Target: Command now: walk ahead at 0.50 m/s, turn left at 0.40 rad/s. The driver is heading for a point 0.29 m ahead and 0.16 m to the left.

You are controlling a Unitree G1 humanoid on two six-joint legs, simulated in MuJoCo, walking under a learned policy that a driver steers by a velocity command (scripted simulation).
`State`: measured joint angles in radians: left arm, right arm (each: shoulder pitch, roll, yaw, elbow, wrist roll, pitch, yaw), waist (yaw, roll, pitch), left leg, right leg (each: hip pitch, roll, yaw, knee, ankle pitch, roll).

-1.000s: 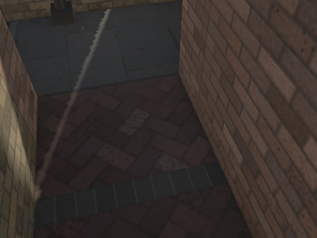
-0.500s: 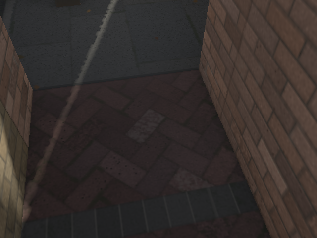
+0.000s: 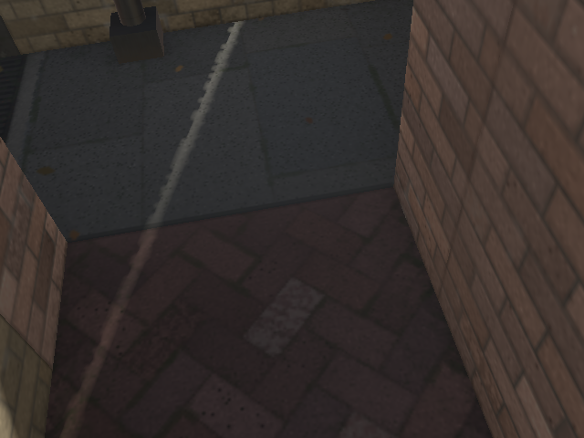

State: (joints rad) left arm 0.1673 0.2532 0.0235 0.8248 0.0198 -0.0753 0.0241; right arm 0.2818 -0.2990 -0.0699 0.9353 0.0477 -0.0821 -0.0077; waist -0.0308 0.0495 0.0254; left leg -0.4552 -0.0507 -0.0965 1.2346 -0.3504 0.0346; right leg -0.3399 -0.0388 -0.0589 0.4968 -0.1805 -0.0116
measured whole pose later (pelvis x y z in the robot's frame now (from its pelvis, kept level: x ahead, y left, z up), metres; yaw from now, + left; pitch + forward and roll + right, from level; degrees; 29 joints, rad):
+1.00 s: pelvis +0.32 +0.12 +0.01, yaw +13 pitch -1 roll +0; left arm 0.18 0.24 0.05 1.03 0.02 -0.06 0.03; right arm 0.12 -0.25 -0.04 0.95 0.01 -0.02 -0.03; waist 0.06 0.01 0.02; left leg -0.20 -0.07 0.01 0.38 -0.18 0.06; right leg -0.18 -0.04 0.03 0.39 -0.21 0.05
